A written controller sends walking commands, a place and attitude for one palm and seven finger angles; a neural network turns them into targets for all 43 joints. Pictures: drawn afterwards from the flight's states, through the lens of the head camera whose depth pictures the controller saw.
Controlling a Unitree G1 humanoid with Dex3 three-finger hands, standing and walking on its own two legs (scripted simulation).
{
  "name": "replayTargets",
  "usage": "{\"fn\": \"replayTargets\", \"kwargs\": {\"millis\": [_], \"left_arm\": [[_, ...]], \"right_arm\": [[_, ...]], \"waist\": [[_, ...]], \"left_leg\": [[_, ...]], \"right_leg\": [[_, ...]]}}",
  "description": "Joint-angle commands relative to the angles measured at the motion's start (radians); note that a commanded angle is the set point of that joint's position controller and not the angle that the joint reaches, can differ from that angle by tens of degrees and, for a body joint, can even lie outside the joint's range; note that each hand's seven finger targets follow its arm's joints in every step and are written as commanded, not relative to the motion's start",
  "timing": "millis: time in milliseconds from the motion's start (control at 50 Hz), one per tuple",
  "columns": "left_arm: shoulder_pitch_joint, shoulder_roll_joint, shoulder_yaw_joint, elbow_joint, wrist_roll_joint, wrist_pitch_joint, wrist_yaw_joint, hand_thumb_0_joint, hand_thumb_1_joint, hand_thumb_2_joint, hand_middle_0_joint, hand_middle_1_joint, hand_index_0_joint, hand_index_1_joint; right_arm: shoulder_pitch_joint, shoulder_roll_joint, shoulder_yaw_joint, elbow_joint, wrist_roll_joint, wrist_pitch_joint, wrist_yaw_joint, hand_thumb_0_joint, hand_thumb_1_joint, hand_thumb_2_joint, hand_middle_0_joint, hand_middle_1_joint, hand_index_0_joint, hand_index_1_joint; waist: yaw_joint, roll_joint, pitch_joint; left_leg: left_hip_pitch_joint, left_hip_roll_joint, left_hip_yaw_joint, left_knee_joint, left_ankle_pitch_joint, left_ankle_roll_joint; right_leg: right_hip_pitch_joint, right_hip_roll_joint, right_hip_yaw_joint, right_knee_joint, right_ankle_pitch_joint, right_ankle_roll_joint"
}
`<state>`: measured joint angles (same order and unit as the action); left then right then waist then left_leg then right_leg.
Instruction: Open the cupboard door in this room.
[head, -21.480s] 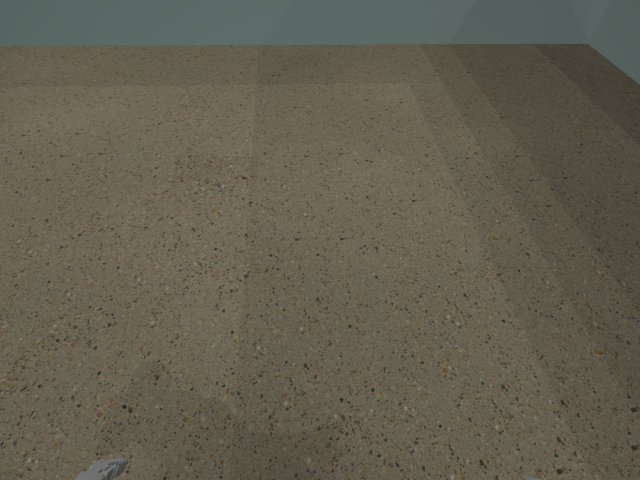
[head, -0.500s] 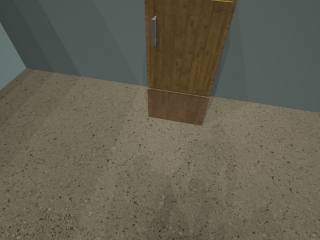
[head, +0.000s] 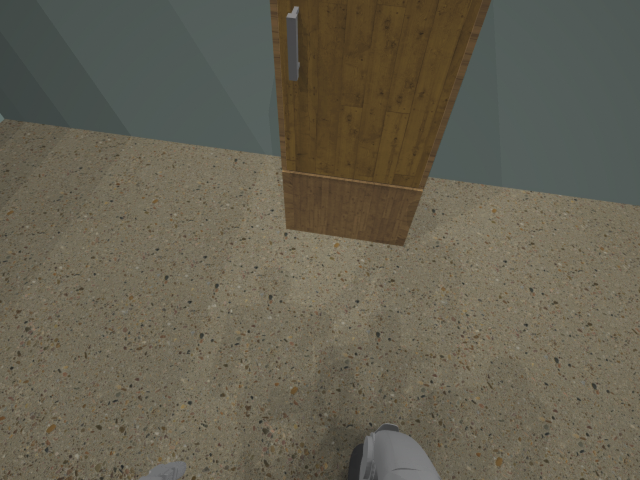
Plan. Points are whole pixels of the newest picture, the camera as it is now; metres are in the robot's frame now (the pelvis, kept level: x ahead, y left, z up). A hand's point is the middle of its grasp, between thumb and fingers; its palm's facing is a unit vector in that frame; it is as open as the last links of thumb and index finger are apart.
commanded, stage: turn to face it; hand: left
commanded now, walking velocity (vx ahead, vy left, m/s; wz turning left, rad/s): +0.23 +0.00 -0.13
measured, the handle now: (294, 44) +0.97 +0.08 +0.01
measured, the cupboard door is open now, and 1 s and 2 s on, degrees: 0 0 0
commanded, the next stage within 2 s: take the last steps up to it in 0.16 s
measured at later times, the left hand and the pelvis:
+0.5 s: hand (211, 430) +0.20 +0.17 -0.16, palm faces +0.02 -0.98 -0.19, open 7.3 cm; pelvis +0.17 -0.02 +0.01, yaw -4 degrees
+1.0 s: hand (262, 288) +0.44 +0.12 -0.17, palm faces -0.13 -0.97 -0.21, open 7.4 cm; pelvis +0.33 -0.06 -0.01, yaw -7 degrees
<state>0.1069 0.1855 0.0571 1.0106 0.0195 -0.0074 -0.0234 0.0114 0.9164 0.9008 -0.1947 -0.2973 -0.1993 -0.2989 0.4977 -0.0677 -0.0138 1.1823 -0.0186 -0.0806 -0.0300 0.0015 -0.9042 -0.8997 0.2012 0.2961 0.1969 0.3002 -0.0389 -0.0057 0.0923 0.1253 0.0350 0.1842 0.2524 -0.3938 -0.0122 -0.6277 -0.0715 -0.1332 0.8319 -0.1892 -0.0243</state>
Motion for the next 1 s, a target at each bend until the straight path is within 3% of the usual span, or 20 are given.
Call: {"fn": "replayTargets", "kwargs": {"millis": [0,40,60,80,100,140,200,400,500,520,560,580,660,720,840,880,900,920,940,980], "left_arm": [[0.139,0.032,-0.004,-0.021,0.000,-0.035,0.005,0.000,0.900,0.900,-0.200,-0.300,-0.200,-0.300],[0.395,0.112,0.023,0.064,0.011,-0.049,0.019,0.000,0.900,0.900,-0.200,-0.300,-0.200,-0.300],[0.465,0.210,0.044,0.085,0.015,-0.057,0.032,0.000,0.900,0.900,-0.200,-0.300,-0.200,-0.300],[0.443,0.248,0.045,0.079,-0.010,-0.053,0.034,0.000,0.900,0.900,-0.200,-0.300,-0.200,-0.300],[0.332,0.226,0.043,0.046,-0.018,-0.058,0.038,0.000,0.900,0.900,-0.200,-0.300,-0.200,-0.300],[0.152,0.137,0.018,-0.007,-0.018,-0.051,0.045,0.000,0.900,0.900,-0.200,-0.300,-0.200,-0.300],[0.068,0.107,0.006,-0.023,-0.004,-0.052,0.049,0.000,0.900,0.900,-0.200,-0.300,-0.200,-0.300],[0.197,0.139,0.018,0.028,0.001,-0.051,0.025,0.000,0.900,0.900,-0.200,-0.300,-0.200,-0.300],[0.198,0.134,0.021,0.049,-0.008,-0.044,0.023,0.000,0.900,0.900,-0.200,-0.300,-0.200,-0.300],[0.194,0.107,0.016,0.046,-0.011,-0.042,0.023,0.000,0.900,0.900,-0.200,-0.300,-0.200,-0.300],[0.177,0.037,0.001,0.009,-0.009,-0.046,0.010,0.000,0.900,0.900,-0.200,-0.300,-0.200,-0.300],[0.120,0.062,0.006,-0.011,0.002,-0.041,0.016,0.000,0.900,0.900,-0.200,-0.300,-0.200,-0.300],[0.123,0.036,0.014,0.000,0.009,-0.038,-0.001,0.000,0.900,0.900,-0.200,-0.300,-0.200,-0.300],[0.111,0.019,0.008,-0.001,0.004,-0.029,-0.005,0.000,0.900,0.900,-0.200,-0.300,-0.200,-0.300],[0.058,0.010,-0.001,-0.013,0.002,-0.023,-0.010,0.000,0.900,0.900,-0.200,-0.300,-0.200,-0.300],[0.156,0.032,0.006,0.022,0.005,-0.030,-0.007,0.000,0.900,0.900,-0.200,-0.300,-0.200,-0.300],[0.257,0.074,0.015,0.057,0.006,-0.040,-0.001,0.000,0.900,0.900,-0.200,-0.300,-0.200,-0.300],[0.379,0.161,0.036,0.095,0.011,-0.054,0.011,0.000,0.900,0.900,-0.200,-0.300,-0.200,-0.300],[0.470,0.261,0.056,0.111,0.001,-0.056,0.022,0.000,0.900,0.900,-0.200,-0.300,-0.200,-0.300],[0.328,0.233,0.046,0.080,-0.008,-0.049,0.031,0.000,0.900,0.900,-0.200,-0.300,-0.200,-0.300]], "right_arm": [[0.002,-0.221,-0.052,-0.028,0.009,-0.003,-0.012,0.000,-0.900,-0.900,0.200,0.300,0.200,0.300],[-0.052,-0.226,-0.059,-0.044,0.015,0.000,-0.003,0.000,-0.900,-0.900,0.200,0.300,0.200,0.300],[-0.005,-0.145,-0.047,-0.058,0.030,0.000,0.009,0.000,-0.900,-0.900,0.200,0.300,0.200,0.300],[0.009,-0.128,-0.044,-0.082,0.035,0.009,0.002,0.000,-0.900,-0.900,0.200,0.300,0.200,0.300],[-0.007,-0.127,-0.043,-0.089,0.028,0.024,0.002,0.000,-0.900,-0.900,0.200,0.300,0.200,0.300],[-0.094,-0.131,-0.045,-0.100,0.011,0.045,0.010,0.000,-0.900,-0.900,0.200,0.300,0.200,0.300],[-0.053,-0.111,-0.035,-0.094,-0.003,0.075,0.009,0.000,-0.900,-0.900,0.200,0.300,0.200,0.300],[-0.313,-0.153,-0.035,-0.192,0.000,0.054,0.032,0.000,-0.900,-0.900,0.200,0.300,0.200,0.300],[-0.260,-0.158,-0.034,-0.170,0.001,0.030,0.028,0.000,-0.900,-0.900,0.200,0.300,0.200,0.300],[-0.211,-0.177,-0.035,-0.149,0.001,0.020,0.023,0.000,-0.900,-0.900,0.200,0.300,0.200,0.300],[-0.058,-0.304,-0.063,-0.120,-0.013,0.022,0.015,0.000,-0.900,-0.900,0.200,0.300,0.200,0.300],[-0.040,-0.298,-0.064,-0.113,-0.013,0.031,0.014,0.000,-0.900,-0.900,0.200,0.300,0.200,0.300],[-0.114,-0.218,-0.051,-0.135,-0.011,0.012,0.006,0.000,-0.900,-0.900,0.200,0.300,0.200,0.300],[-0.085,-0.215,-0.044,-0.116,-0.007,0.000,0.003,0.000,-0.900,-0.900,0.200,0.300,0.200,0.300],[-0.086,-0.232,-0.058,-0.084,-0.011,0.015,0.005,0.000,-0.900,-0.900,0.200,0.300,0.200,0.300],[-0.099,-0.235,-0.061,-0.078,-0.007,0.023,0.006,0.000,-0.900,-0.900,0.200,0.300,0.200,0.300],[-0.098,-0.224,-0.058,-0.074,-0.001,0.022,0.010,0.000,-0.900,-0.900,0.200,0.300,0.200,0.300],[-0.088,-0.178,-0.047,-0.080,0.008,0.017,0.019,0.000,-0.900,-0.900,0.200,0.300,0.200,0.300],[-0.087,-0.125,-0.036,-0.117,0.017,0.020,0.018,0.000,-0.900,-0.900,0.200,0.300,0.200,0.300],[-0.162,-0.142,-0.047,-0.129,0.015,0.039,0.015,0.000,-0.900,-0.900,0.200,0.300,0.200,0.300]], "waist": [[0.107,0.154,-0.053],[0.224,0.095,-0.157],[0.221,-0.134,-0.247],[0.161,-0.172,-0.252],[0.131,-0.183,-0.255],[0.064,0.007,-0.090],[-0.009,-0.018,-0.118],[0.076,-0.057,-0.071],[0.043,-0.033,-0.067],[0.020,0.035,-0.079],[-0.036,0.298,-0.060],[-0.051,0.291,-0.029],[0.013,0.084,-0.007],[0.020,0.107,-0.032],[0.020,0.176,0.006],[0.071,0.131,-0.039],[0.120,0.057,-0.083],[0.171,-0.100,-0.168],[0.176,-0.302,-0.226],[0.143,-0.202,-0.130]], "left_leg": [[-0.062,0.218,-0.022,0.178,1.087,0.094],[-0.237,0.171,-0.005,0.551,0.850,0.049],[-0.489,0.037,-0.018,0.892,0.164,0.023],[-0.584,-0.038,-0.113,1.148,-0.214,0.017],[-0.573,0.010,-0.219,1.188,-0.150,0.017],[-0.587,0.085,-0.219,1.118,-0.021,0.010],[-0.479,0.093,-0.183,0.916,0.016,-0.017],[-0.535,0.069,-0.129,0.499,0.040,-0.033],[-0.311,0.039,-0.081,0.218,0.131,-0.022],[-0.183,0.066,-0.115,0.137,0.132,-0.012],[-0.029,0.380,-0.500,-0.039,-0.004,0.144],[-0.099,0.416,-0.551,-0.096,-0.054,0.186],[-0.147,0.331,-0.344,-0.079,0.194,0.177],[-0.145,0.280,-0.217,-0.053,0.432,0.161],[-0.235,0.248,-0.110,0.017,0.450,0.124],[-0.271,0.219,-0.081,0.136,0.473,0.092],[-0.345,0.177,-0.053,0.278,0.462,0.061],[-0.517,0.112,-0.002,0.521,0.281,0.022],[-0.676,0.007,-0.021,0.806,-0.219,-0.001],[-0.724,0.063,-0.164,1.006,-0.183,0.015]], "right_leg": [[0.306,0.093,-0.054,-0.192,0.066,-0.049],[0.671,0.042,0.004,-0.301,0.194,-0.069],[0.859,-0.217,0.341,-0.307,0.463,-0.159],[0.802,-0.376,0.567,-0.410,0.688,-0.260],[0.693,-0.377,0.574,-0.471,0.569,-0.258],[0.420,-0.290,0.427,-0.534,0.248,-0.209],[0.273,-0.195,0.262,-0.561,0.262,-0.156],[0.416,-0.188,0.332,-0.634,-0.069,-0.180],[0.374,-0.143,0.277,-0.554,-0.138,-0.129],[0.289,-0.099,0.236,-0.479,-0.154,-0.097],[0.017,0.071,0.026,-0.092,-0.303,-0.008],[-0.017,0.046,0.070,0.082,-0.368,-0.007],[-0.055,-0.035,0.118,0.236,-0.188,0.009],[-0.012,-0.044,0.087,0.173,-0.122,0.028],[0.191,-0.011,-0.008,-0.156,-0.067,0.025],[0.372,0.032,-0.047,-0.264,0.009,0.011],[0.546,0.026,-0.025,-0.329,0.051,0.001],[0.760,-0.145,0.164,-0.361,0.101,-0.051],[0.838,-0.384,0.496,-0.479,0.235,-0.154],[0.613,-0.389,0.516,-0.577,-0.043,-0.202]]}}
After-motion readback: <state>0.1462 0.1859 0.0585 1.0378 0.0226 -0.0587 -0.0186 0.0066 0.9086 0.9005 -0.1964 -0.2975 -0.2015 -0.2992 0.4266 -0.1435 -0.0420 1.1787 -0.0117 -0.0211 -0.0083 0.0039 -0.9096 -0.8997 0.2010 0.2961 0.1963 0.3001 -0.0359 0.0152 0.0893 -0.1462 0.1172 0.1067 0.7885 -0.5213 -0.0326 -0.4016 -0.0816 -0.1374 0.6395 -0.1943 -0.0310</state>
